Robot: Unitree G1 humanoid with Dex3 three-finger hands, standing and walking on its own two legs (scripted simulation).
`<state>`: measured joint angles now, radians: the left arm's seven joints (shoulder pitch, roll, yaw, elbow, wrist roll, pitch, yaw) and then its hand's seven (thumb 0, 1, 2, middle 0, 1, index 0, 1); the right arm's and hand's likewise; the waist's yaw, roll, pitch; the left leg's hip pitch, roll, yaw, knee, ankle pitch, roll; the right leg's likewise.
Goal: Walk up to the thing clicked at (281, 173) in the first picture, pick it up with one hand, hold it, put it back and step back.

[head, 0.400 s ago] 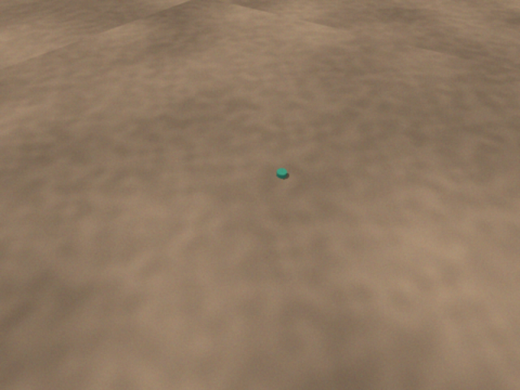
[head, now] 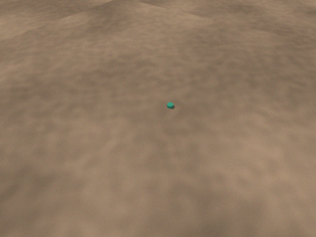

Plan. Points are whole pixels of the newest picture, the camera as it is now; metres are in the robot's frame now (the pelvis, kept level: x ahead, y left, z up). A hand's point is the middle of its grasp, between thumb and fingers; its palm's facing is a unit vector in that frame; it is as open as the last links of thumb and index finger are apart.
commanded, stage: stand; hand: left
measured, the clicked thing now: (170, 105) +1.38 -0.10 -0.77
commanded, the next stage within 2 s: walk up in 0.72 s
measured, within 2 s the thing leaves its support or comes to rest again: neither
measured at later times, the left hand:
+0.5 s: hand out of the picture +0.08 +0.25 -0.15, palm faces -0.02 -0.94 -0.35, open 7.4 cm
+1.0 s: hand out of the picture +0.14 +0.24 -0.14, palm faces -0.13 -0.91 -0.40, open 7.4 cm
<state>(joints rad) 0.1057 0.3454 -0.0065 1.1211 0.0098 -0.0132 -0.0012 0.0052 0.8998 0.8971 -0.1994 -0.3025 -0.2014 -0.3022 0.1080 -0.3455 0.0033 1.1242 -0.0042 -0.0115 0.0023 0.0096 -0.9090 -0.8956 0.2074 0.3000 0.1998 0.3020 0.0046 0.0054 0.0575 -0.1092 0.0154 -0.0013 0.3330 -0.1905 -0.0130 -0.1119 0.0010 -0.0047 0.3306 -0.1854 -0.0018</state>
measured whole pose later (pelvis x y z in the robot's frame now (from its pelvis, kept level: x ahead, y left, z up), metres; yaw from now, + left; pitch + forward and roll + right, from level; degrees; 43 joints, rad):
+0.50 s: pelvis +0.00 +0.00 +0.00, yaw +0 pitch -2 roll +0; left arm 0.11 0.35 -0.01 1.12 0.01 -0.01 0.00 0.01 0.90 0.90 -0.20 -0.30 -0.20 -0.30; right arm 0.11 -0.35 0.00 1.12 0.00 -0.01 0.00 0.01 -0.91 -0.90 0.21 0.30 0.20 0.30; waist 0.01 0.01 0.05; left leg -0.10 0.01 0.00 0.32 -0.19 -0.01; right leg -0.10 0.00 0.00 0.32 -0.19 0.00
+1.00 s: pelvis +0.05 -0.05 -0.02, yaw -7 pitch -3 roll +2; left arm 0.24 0.45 0.09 1.00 0.03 0.00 -0.11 0.01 0.90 0.90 -0.20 -0.30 -0.20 -0.30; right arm 0.26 -0.44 -0.10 1.01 -0.05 -0.05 0.04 0.01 -0.90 -0.90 0.21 0.30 0.20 0.30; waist 0.00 0.00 0.05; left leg -0.01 0.09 0.11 0.42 -0.36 -0.03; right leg -0.39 -0.10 0.01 0.67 -0.32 -0.01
